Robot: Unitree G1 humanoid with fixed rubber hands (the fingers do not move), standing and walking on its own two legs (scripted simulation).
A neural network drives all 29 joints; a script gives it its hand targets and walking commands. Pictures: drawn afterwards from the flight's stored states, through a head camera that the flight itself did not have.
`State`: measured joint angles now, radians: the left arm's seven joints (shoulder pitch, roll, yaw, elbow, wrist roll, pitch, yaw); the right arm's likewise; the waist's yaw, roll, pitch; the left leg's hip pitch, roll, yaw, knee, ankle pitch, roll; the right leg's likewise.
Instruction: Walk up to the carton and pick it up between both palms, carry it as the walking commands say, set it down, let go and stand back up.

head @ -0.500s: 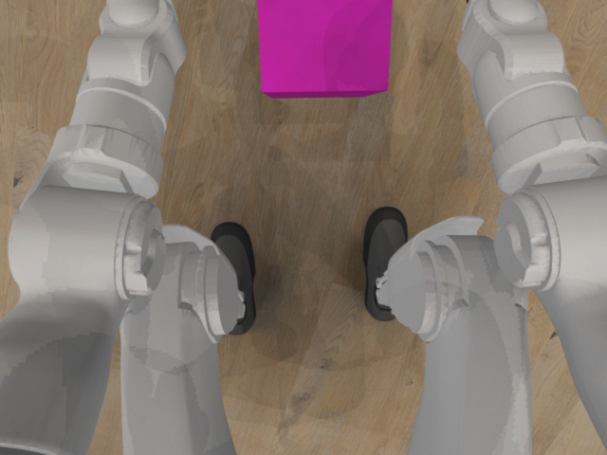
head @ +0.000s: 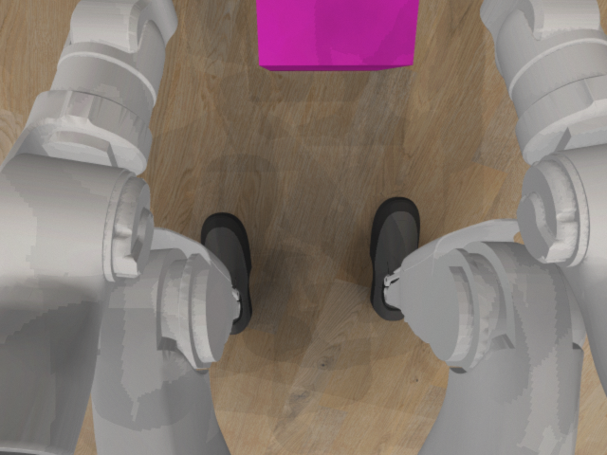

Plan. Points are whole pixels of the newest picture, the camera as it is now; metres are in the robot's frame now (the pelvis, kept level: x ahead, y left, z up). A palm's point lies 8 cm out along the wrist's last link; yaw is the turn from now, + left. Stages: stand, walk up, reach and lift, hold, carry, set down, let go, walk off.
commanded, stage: reach and lift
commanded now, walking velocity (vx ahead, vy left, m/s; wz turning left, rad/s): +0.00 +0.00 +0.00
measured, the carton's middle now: out of the picture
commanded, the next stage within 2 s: none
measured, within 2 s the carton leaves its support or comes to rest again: leaves its support in 1.32 s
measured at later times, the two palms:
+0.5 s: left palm out of the picture +0.56 +0.09 -0.19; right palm out of the picture +0.55 -0.16 -0.19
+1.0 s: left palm out of the picture +0.57 +0.09 -0.19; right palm out of the picture +0.56 -0.16 -0.19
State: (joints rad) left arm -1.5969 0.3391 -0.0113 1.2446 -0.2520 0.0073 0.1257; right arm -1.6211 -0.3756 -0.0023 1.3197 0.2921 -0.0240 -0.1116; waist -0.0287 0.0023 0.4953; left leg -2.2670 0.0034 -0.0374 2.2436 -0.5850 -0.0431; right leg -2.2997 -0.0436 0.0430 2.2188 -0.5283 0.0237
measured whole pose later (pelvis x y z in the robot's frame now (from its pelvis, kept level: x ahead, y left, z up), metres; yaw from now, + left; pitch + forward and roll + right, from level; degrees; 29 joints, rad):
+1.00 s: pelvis +0.02 +0.00 +0.00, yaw -1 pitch +37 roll +0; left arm -1.55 0.18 0.30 1.13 0.10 0.16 0.04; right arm -1.55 -0.26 -0.26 1.18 -0.03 0.15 -0.01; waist -0.03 0.00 0.39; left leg -2.28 -0.03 -0.06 2.27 -0.65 -0.06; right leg -2.32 -0.01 0.06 2.24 -0.58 0.04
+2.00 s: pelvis +0.01 +0.00 +0.03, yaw +0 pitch +41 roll +2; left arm -1.34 0.04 0.39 0.79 0.15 0.27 0.16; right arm -1.40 -0.10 -0.34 0.86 -0.14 0.27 -0.15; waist -0.03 0.00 0.23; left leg -2.24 -0.07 -0.06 2.13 -0.61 -0.09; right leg -2.29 0.06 0.11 2.12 -0.53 0.08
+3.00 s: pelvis +0.01 +0.00 +0.11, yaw -1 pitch +42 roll +3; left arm -1.14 -0.12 0.49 0.70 0.28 0.34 0.23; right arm -1.15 0.10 -0.45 0.71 -0.29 0.35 -0.23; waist -0.02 0.00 -0.06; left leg -2.03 -0.08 -0.06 1.86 -0.56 -0.08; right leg -2.08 0.05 0.12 1.85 -0.49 0.08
